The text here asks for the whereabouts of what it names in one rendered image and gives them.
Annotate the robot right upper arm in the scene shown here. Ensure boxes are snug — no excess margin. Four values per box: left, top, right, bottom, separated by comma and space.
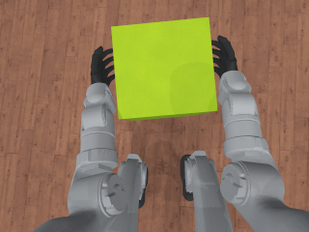
219, 160, 309, 232

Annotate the robot left upper arm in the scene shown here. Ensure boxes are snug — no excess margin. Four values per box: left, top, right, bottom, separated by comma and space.
32, 171, 127, 232

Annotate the right robot forearm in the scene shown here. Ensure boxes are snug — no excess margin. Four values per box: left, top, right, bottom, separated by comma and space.
218, 71, 285, 195

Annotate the robot right hand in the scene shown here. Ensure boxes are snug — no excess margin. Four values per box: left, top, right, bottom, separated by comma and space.
211, 35, 238, 78

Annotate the robot left shin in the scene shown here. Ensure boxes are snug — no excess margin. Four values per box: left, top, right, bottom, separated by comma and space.
118, 154, 144, 200

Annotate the robot left hand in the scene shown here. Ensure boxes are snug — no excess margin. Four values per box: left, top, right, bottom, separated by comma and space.
90, 46, 116, 87

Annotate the robot left thigh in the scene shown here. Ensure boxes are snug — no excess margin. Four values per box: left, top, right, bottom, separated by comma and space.
106, 159, 148, 232

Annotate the carton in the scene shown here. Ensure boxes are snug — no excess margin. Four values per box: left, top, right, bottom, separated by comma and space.
111, 17, 218, 121

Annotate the left robot forearm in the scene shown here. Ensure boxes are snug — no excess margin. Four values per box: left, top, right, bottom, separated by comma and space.
68, 82, 118, 206

